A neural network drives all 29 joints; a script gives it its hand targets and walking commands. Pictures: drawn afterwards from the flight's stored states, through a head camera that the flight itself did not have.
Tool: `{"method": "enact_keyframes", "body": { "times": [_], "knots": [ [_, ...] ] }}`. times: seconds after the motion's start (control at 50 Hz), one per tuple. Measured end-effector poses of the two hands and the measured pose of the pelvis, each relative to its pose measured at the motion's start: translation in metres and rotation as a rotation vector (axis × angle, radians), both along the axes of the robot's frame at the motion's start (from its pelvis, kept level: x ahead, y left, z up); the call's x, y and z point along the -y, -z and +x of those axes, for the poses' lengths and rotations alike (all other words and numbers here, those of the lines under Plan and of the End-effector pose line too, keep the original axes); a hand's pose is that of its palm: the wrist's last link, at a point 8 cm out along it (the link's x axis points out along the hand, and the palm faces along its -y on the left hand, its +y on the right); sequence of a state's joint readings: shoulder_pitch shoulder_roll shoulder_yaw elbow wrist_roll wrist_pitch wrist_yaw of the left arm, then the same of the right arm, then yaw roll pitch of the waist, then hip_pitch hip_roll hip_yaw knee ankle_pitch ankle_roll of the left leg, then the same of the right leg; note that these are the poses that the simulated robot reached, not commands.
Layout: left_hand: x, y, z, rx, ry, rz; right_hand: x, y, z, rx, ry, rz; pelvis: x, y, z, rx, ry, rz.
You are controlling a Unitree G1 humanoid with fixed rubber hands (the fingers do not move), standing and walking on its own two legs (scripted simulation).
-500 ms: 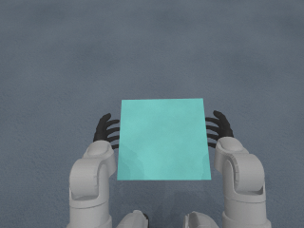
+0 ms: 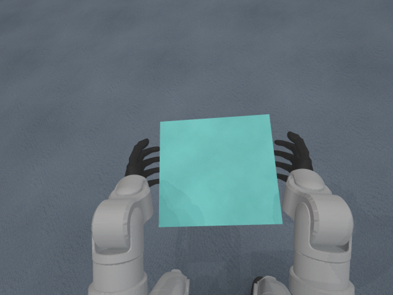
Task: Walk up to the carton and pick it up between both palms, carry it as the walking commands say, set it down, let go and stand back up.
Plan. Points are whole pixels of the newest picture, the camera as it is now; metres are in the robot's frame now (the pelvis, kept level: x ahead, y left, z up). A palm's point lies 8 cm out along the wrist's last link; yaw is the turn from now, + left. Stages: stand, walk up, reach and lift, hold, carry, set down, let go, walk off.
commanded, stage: carry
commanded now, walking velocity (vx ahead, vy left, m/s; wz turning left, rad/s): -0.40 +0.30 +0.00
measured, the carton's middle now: (217, 176) +0.34 -0.02 +0.01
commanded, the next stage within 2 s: none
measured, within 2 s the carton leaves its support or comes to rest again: neither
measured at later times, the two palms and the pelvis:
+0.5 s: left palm out of the picture +0.04 +0.22 +0.09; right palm out of the picture +0.05 -0.06 +0.07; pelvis -0.23 +0.09 +0.00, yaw +1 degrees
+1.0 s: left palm out of the picture -0.22 +0.34 +0.07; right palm out of the picture -0.19 +0.07 +0.08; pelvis -0.49 +0.19 -0.02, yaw +3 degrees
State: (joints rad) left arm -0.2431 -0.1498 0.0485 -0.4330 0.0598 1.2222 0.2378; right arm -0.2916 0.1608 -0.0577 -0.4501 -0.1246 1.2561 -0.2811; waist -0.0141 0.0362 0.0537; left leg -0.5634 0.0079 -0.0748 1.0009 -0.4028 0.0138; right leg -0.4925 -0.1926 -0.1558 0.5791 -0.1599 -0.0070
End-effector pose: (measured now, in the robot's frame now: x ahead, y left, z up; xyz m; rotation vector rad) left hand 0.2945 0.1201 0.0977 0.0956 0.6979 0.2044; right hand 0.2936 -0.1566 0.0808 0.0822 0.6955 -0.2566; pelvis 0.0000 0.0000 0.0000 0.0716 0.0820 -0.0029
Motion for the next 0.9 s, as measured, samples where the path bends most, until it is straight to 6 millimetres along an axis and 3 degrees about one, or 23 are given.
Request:
{"method": "enact_keyframes", "body": {
  "times": [0.12,0.18,0.26,0.38,0.48,0.58,0.66,0.76,0.82,0.9],
  "knots": [
    [-0.052,0.032,-0.061,-0.006,-0.037,-0.089,-0.052,0.008,-0.052,-0.002,-0.033,-0.078,-0.037,0.018,-0.060,-0.004,-0.017,-0.031],
    [-0.076,0.044,-0.100,-0.057,-0.077,-0.127,-0.075,0.011,-0.082,-0.056,-0.091,-0.107,-0.048,0.015,-0.088,0.022,-0.012,-0.046],
    [-0.090,0.040,-0.143,-0.044,-0.080,-0.126,-0.090,0.007,-0.120,-0.045,-0.103,-0.113,-0.059,0.015,-0.124,0.049,-0.005,-0.063],
    [-0.091,0.027,-0.200,0.031,-0.050,-0.060,-0.090,0.014,-0.178,0.037,-0.067,-0.049,-0.071,0.030,-0.182,0.065,-0.007,-0.026],
    [-0.097,0.010,-0.248,-0.041,-0.026,-0.032,-0.094,0.014,-0.235,-0.051,-0.064,-0.015,-0.084,0.007,-0.225,0.080,-0.020,-0.006],
    [-0.114,-0.002,-0.285,-0.004,-0.039,-0.033,-0.114,-0.004,-0.271,-0.006,-0.050,-0.015,-0.100,-0.001,-0.275,0.036,-0.047,0.004],
    [-0.141,0.004,-0.322,0.019,-0.067,-0.053,-0.140,-0.008,-0.302,0.027,-0.056,-0.023,-0.118,0.003,-0.318,0.002,-0.067,-0.006],
    [-0.183,0.031,-0.381,0.003,-0.094,-0.100,-0.183,0.007,-0.354,0.011,-0.085,-0.068,-0.150,0.019,-0.374,-0.008,-0.085,-0.039],
    [-0.206,0.046,-0.425,-0.060,-0.131,-0.134,-0.206,0.015,-0.390,-0.059,-0.142,-0.098,-0.163,0.015,-0.406,0.021,-0.077,-0.046],
    [-0.221,0.044,-0.471,-0.073,-0.138,-0.143,-0.222,0.013,-0.432,-0.078,-0.168,-0.121,-0.174,0.013,-0.441,0.048,-0.067,-0.075]
  ]
}}
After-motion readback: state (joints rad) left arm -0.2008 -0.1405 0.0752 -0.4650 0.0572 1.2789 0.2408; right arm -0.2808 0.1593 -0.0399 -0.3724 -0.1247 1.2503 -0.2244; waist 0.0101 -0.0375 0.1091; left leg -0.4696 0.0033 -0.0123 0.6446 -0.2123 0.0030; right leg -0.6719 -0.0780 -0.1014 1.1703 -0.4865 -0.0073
